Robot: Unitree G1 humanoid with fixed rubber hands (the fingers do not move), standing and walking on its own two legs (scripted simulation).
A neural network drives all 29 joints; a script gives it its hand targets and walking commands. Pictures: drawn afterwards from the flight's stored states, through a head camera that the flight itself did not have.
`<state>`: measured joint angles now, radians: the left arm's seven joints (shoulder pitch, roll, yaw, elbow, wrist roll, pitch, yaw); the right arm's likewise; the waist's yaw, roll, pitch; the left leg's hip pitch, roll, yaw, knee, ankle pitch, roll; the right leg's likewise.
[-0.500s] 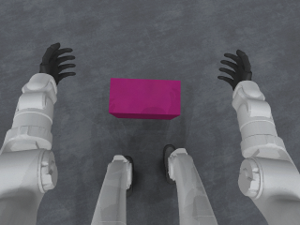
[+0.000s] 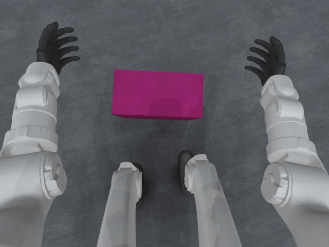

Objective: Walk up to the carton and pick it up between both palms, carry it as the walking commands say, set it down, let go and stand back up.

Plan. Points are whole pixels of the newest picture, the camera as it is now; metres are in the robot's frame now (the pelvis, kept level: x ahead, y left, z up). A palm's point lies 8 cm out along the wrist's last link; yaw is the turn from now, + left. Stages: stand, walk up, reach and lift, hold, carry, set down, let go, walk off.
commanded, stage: reach and lift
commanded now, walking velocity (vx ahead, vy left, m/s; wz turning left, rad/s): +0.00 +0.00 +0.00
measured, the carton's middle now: (157, 99) +0.46 -0.01 -0.46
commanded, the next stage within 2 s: none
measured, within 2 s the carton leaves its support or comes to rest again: neither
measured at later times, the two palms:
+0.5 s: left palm (84, 79) +0.51 +0.21 -0.27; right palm (236, 87) +0.46 -0.25 -0.28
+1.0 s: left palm (99, 90) +0.50 +0.20 -0.40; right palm (224, 95) +0.46 -0.25 -0.40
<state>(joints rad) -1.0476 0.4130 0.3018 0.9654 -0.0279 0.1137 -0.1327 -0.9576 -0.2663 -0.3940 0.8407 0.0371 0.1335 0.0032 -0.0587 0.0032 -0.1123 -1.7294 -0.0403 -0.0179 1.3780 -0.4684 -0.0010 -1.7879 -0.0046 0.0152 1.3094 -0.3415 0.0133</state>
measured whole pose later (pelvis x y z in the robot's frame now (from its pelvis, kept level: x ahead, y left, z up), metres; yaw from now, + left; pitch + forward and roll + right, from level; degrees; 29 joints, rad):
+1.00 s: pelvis -0.04 +0.00 -0.23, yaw +0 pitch +38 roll -1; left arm -1.33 0.48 0.07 1.04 -0.21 0.08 0.02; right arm -1.25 -0.41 -0.21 1.02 0.25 0.04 -0.08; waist -0.06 -0.01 0.31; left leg -2.27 -0.03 0.00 2.24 -0.63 0.01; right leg -2.34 -0.01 0.01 2.13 -0.46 0.03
